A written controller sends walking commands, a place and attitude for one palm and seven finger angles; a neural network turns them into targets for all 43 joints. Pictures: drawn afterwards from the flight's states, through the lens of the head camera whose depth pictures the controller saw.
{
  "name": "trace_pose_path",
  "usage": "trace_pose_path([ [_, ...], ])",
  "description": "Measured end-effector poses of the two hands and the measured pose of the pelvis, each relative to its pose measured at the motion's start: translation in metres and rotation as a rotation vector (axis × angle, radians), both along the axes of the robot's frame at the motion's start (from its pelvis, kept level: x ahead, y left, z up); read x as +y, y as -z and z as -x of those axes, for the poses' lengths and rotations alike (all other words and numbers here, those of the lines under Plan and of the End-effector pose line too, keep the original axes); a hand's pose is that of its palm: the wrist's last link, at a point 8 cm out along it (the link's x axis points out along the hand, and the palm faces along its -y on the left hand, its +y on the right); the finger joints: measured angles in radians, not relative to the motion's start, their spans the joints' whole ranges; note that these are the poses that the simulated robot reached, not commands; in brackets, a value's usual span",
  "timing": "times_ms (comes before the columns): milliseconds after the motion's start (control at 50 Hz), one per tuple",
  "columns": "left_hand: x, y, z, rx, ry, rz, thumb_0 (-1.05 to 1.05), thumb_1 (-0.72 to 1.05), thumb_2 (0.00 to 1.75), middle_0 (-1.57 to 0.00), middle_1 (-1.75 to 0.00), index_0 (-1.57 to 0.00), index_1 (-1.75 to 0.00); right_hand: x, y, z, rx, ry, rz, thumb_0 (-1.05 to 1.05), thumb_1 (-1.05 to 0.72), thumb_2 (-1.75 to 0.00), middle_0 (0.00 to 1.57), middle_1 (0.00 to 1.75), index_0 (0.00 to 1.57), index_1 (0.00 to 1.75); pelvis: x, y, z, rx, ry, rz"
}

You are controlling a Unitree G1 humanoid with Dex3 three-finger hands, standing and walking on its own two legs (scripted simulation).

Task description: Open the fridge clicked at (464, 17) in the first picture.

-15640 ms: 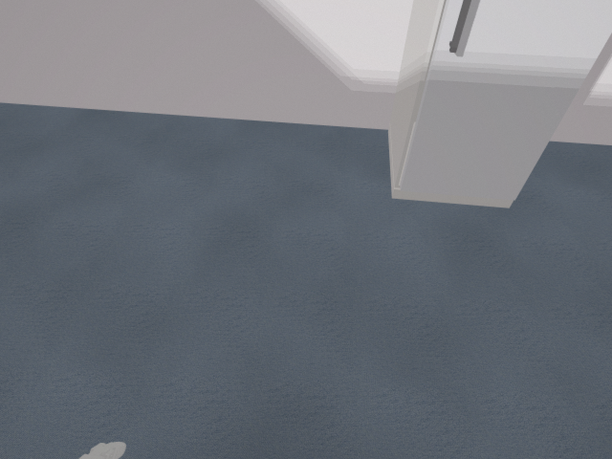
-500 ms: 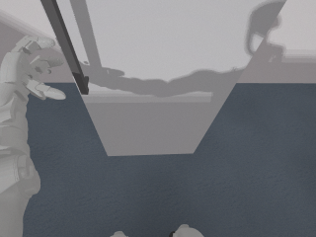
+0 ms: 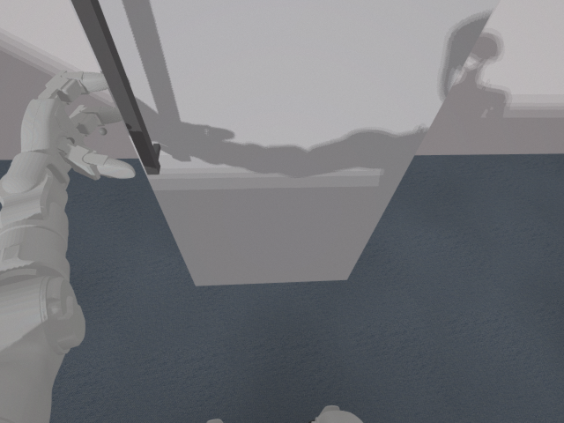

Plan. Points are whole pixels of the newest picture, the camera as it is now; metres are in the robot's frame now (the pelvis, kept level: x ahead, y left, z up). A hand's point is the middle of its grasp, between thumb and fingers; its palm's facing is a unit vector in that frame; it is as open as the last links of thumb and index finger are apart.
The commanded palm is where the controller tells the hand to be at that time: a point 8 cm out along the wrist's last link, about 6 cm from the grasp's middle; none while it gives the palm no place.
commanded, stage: feel for the door with the fingertips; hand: left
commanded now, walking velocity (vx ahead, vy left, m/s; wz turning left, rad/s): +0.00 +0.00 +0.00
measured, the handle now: (120, 69) +0.54 +0.19 +0.19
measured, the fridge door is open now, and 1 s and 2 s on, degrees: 0 0 0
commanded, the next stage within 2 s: slide the fingers in behind the handle in 0.26 s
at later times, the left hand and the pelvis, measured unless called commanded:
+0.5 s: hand (105, 126) +0.49 +0.22 +0.13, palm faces -0.01 -1.00 +0.00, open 13.6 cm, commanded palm +0.47 +0.27 +0.13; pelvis -0.01 +0.00 +0.00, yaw +0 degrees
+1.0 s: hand (123, 130) +0.49 +0.20 +0.13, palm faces -0.02 -1.00 +0.01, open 14.0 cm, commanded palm +0.46 +0.25 +0.13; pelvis +0.00 +0.00 +0.00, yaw +0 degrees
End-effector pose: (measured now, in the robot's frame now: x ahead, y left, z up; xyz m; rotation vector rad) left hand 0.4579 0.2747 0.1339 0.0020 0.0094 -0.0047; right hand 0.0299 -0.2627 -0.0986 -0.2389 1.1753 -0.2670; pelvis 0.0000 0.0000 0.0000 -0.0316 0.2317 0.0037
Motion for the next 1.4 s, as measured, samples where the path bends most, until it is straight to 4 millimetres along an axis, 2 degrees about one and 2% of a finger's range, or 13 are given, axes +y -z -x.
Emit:
trace_pose_path([
  [240,0.0,0.005,-0.012,0.011,0.011,0.006,-0.01,-0.5,0.3,-0.3,-1.2,-0.31,-1.21,-0.011,-0.004,0.029,0.07,0.02,0.049,0.0,-0.9,-0.9,0.21,0.3,0.2,0.3,0.0,0.003,0.008,0.027,-0.006,0.005],
  [380,0.002,0.005,-0.014,0.011,0.008,0.002,-0.01,-0.5,0.3,-0.34,-1.23,-0.34,-1.24,-0.006,-0.002,0.048,0.125,0.034,0.039,0.0,-0.9,-0.9,0.21,0.3,0.2,0.3,0.002,0.004,0.008,0.035,-0.009,0.009],
  [500,0.002,0.005,-0.015,0.014,0.004,0.002,-0.01,-0.5,0.3,-0.35,-1.23,-0.35,-1.25,0.001,-0.001,0.054,0.133,0.04,0.021,0.0,-0.9,-0.9,0.21,0.3,0.2,0.3,0.003,0.004,0.008,0.035,-0.006,0.01],
  [640,0.0,0.005,-0.012,0.003,0.01,0.005,-0.01,-0.5,0.3,-0.32,-1.21,-0.33,-1.23,0.005,0.0,0.047,0.105,0.043,0.005,0.0,-0.9,-0.9,0.21,0.3,0.21,0.3,0.004,0.003,0.006,0.029,0.003,0.009],
  [1040,-0.024,0.008,-0.01,-0.001,0.012,0.013,-0.01,-0.5,0.3,-0.3,-1.2,-0.3,-1.2,0.001,0.001,0.0,0.011,0.002,-0.004,0.0,-0.9,-0.9,0.21,0.3,0.2,0.3,0.003,0.001,-0.003,0.011,0.001,0.002],
  [1400,-0.036,0.006,-0.001,-0.001,0.007,0.004,-0.01,-0.5,0.3,-0.3,-1.2,-0.3,-1.2,-0.005,0.003,0.004,0.017,0.008,-0.013,0.0,-0.9,-0.9,0.21,0.3,0.2,0.3,-0.004,-0.001,-0.001,-0.008,-0.003,-0.004],
])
